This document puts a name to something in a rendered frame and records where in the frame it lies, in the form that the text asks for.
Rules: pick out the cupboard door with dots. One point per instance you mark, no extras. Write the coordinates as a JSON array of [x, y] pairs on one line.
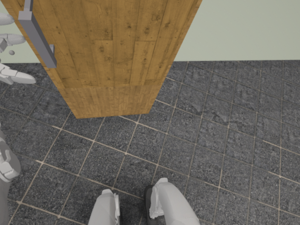
[[106, 43]]

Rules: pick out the robot left upper arm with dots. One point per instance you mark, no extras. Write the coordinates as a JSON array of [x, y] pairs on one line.
[[9, 168]]

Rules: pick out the left robot thigh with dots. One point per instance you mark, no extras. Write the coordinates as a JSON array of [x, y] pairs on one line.
[[105, 210]]

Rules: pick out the right robot shin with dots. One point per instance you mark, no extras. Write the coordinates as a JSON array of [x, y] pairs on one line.
[[154, 212]]

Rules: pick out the handle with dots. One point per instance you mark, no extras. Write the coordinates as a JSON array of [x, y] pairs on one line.
[[33, 30]]

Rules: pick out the left robot hand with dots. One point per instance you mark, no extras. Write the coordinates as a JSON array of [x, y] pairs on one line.
[[8, 75]]

